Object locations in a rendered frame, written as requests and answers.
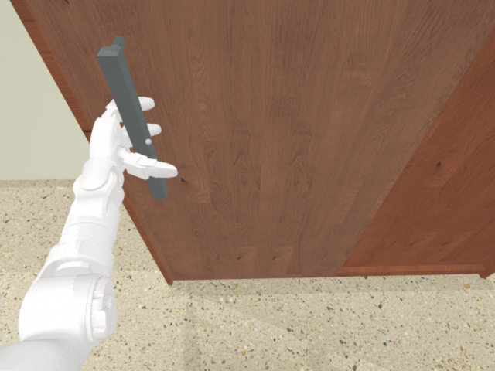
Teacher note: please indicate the robot left hand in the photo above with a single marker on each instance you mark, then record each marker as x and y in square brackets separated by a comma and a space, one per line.
[108, 139]

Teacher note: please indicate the wardrobe door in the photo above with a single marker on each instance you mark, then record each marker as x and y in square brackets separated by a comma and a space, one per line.
[288, 121]
[441, 210]

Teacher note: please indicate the robot left upper arm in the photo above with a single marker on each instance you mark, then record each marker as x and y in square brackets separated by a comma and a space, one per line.
[63, 319]

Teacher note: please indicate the handle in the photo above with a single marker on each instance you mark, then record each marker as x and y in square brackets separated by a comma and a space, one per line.
[116, 72]

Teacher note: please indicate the robot left forearm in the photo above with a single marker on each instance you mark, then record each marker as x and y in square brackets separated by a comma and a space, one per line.
[89, 234]

